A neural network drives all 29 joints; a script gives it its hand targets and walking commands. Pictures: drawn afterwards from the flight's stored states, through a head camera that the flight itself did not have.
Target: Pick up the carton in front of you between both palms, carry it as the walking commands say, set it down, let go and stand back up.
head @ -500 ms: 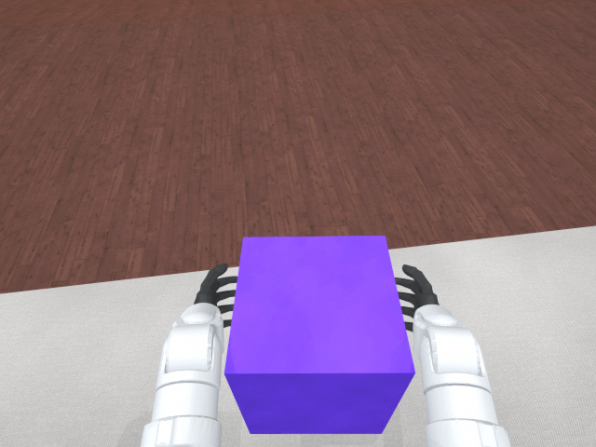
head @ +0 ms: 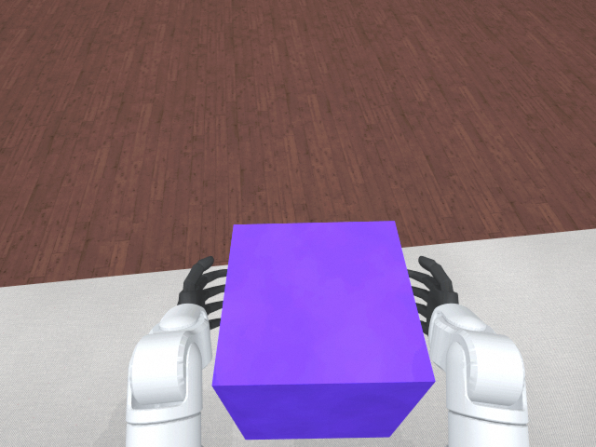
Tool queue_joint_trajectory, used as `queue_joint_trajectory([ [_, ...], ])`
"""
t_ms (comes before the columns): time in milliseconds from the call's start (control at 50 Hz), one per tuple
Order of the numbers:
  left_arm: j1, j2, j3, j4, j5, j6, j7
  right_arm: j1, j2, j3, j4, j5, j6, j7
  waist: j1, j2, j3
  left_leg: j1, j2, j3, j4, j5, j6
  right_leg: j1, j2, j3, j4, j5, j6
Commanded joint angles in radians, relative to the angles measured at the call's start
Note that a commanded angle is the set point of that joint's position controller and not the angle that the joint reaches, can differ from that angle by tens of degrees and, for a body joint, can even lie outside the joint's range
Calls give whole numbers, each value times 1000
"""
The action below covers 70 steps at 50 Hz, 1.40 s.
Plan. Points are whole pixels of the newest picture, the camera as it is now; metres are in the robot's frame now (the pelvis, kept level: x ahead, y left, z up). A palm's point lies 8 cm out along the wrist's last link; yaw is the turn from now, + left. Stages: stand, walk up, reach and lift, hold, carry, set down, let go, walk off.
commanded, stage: carry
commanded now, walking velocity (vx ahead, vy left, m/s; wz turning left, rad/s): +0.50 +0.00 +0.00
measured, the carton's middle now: (315, 336) +0.27 +0.00 +0.01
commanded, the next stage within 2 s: none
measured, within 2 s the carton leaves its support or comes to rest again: neither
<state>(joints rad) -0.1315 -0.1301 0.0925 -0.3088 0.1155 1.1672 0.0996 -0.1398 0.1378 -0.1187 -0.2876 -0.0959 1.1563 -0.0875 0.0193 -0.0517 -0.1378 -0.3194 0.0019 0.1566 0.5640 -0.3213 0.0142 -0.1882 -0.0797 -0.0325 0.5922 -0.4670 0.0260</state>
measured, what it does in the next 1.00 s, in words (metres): walks ahead: right foot, then left foot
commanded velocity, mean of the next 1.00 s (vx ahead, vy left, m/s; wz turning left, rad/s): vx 0.50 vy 0.00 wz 0.00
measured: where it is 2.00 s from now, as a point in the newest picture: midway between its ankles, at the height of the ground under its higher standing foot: (323, 210)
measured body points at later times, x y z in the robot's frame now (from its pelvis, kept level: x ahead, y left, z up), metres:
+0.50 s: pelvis +0.28 -0.05 +0.02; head +0.30 -0.05 +0.47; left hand +0.54 +0.12 +0.08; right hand +0.57 -0.18 +0.08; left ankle +0.25 +0.07 -0.65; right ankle +0.28 -0.10 -0.73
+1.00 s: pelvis +0.62 +0.00 +0.02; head +0.65 +0.01 +0.47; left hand +0.92 +0.13 +0.10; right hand +0.89 -0.17 +0.10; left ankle +0.63 +0.06 -0.73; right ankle +0.57 -0.13 -0.64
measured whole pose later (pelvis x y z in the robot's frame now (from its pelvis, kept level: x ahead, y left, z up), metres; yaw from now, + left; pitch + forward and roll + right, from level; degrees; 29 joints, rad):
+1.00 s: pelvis +0.62 +0.00 +0.02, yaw -3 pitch +4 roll -1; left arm -0.20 -0.14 0.12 -0.42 0.11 1.23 0.09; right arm -0.19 0.14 -0.12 -0.41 -0.09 1.22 -0.10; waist -0.03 -0.01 -0.01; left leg -0.26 0.01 0.25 0.35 -0.18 0.09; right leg -0.52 -0.09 -0.07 1.07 -0.29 -0.03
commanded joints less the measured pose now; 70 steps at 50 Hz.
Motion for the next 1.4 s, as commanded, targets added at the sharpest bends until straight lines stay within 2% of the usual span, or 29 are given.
queue_joint_trajectory([
  [0,-569,-884,-741,-199,-446,27,-263,-444,910,711,-84,368,6,238,-45,398,-255,660,361,-587,-278,465,156,-496,76,-153,419,128,16],
  [20,-574,-887,-751,-176,-459,32,-271,-453,899,703,-124,365,17,228,-48,302,-211,713,403,-576,-226,703,230,-624,51,-53,477,-73,-15],
  [60,-534,-880,-734,-152,-473,39,-275,-475,887,704,-163,371,35,218,-60,145,-198,751,373,-453,-228,671,190,-693,12,-36,433,-83,-39],
  [180,-407,-880,-681,-86,-385,46,-239,-453,855,729,-163,414,65,251,-40,215,-131,470,233,-103,-291,629,85,-361,74,-170,-17,265,-36],
  [220,-402,-878,-672,-87,-362,45,-234,-460,847,735,-161,424,68,262,-21,221,-152,300,218,-7,-179,741,51,-61,130,-251,-94,383,-51],
  [260,-404,-880,-668,-81,-354,46,-237,-471,834,737,-168,424,71,268,-2,165,-221,120,168,66,69,592,5,259,123,-257,-104,294,-62],
  [280,-406,-874,-662,-72,-351,48,-240,-502,822,736,-170,422,75,273,25,25,-235,-27,109,77,313,345,-23,349,-57,29,-214,67,-87],
  [300,-418,-871,-659,-54,-346,44,-244,-524,828,745,-185,423,82,276,10,-216,-240,-270,-19,9,580,-115,-54,427,-342,565,-391,-10,-225],
  [320,-432,-889,-669,-60,-361,45,-247,-528,828,746,-154,418,82,277,5,-143,-218,-343,41,-126,715,-160,-13,391,-384,610,-418,56,-280],
  [380,-500,-960,-702,-84,-399,31,-258,-518,907,737,-120,417,59,280,-7,53,-195,-326,141,-160,644,-18,20,247,-288,331,-388,309,-215],
  [440,-501,-987,-734,-99,-437,18,-275,-461,951,731,-90,384,29,265,-4,-4,-205,-277,126,-112,474,52,6,226,-234,165,-419,376,-175],
  [660,-421,-858,-696,-132,-433,46,-288,-428,877,738,-159,362,42,225,6,-88,-42,-314,35,68,4,277,5,330,-132,-83,-384,803,-143],
  [720,-411,-840,-681,-118,-411,59,-279,-444,856,737,-155,381,62,234,1,-117,-55,-142,-9,120,-74,311,32,341,-128,-137,-287,1054,-122],
  [760,-424,-832,-678,-122,-405,64,-277,-438,854,732,-140,383,66,240,-32,-103,-160,160,-60,164,-130,257,36,264,-93,-219,-12,1085,-77],
  [780,-455,-827,-682,-135,-405,64,-278,-451,855,726,-150,383,66,245,-59,-40,-230,376,48,29,-137,173,45,98,-78,-194,180,813,-58],
  [800,-505,-838,-696,-170,-422,73,-277,-471,845,712,-134,376,60,248,-57,198,-332,608,352,-479,-198,-4,202,-204,27,-160,503,501,-17],
  [820,-521,-837,-697,-174,-422,71,-278,-470,872,719,-128,391,58,250,-53,307,-303,639,426,-694,-338,109,263,-411,124,-61,682,19,-23],
  [880,-555,-901,-705,-184,-428,53,-269,-543,924,737,-200,430,52,251,-42,82,-252,474,354,-390,-309,347,173,-440,-28,46,667,120,-75],
  [940,-531,-903,-700,-182,-413,47,-250,-558,907,742,-229,442,57,249,-34,130,-252,392,302,-229,-356,318,128,-381,-34,-5,495,197,-56],
  [1060,-638,-801,-709,-172,-403,71,-217,-638,765,719,-212,441,91,248,-54,179,-154,430,240,-84,-357,425,134,-491,-11,-97,208,322,-27],
  [1180,-971,-645,-648,-52,-444,131,-190,-954,613,647,-72,450,138,210,-70,214,-76,391,219,-39,-286,508,129,-412,34,-145,27,428,-89],
  [1220,-1061,-625,-597,26,-459,151,-181,-1060,607,618,-1,469,158,193,-41,218,-93,391,229,-15,-196,627,108,-323,51,-143,7,400,-117],
  [1260,-1135,-613,-530,130,-468,166,-174,-1173,609,588,73,484,177,176,45,137,-216,323,151,65,142,698,52,-3,136,-210,-77,352,-111],
  [1280,-1169,-605,-495,176,-471,172,-174,-1235,606,568,107,485,183,168,88,15,-304,168,121,43,393,444,35,200,0,-29,-89,250,-109],
  [1300,-1244,-590,-468,208,-470,173,-172,-1281,646,552,139,493,192,160,44,-265,-397,-169,-31,-25,674,-10,-7,435,-275,498,-193,164,-263],
  [1320,-1292,-643,-463,241,-500,176,-173,-1352,649,523,169,491,194,153,64,-289,-405,-333,-65,-139,840,-192,14,488,-293,633,-287,170,-313],
  [1340,-1364,-688,-456,244,-522,172,-178,-1431,683,507,190,497,192,147,60,-228,-381,-403,-21,-181,911,-149,44,474,-262,526,-238,305,-301],
  [1360,-1414,-753,-455,251,-552,171,-185,-1460,723,493,206,498,189,140,54,-63,-353,-412,16,-184,878,-97,59,414,-216,408,-188,440,-246],
  [1380,-1493,-803,-455,234,-570,165,-191,-1489,773,479,221,498,184,136,43,-60,-374,-423,33,-184,849,-71,66,391,-222,345,-168,550,-243],
])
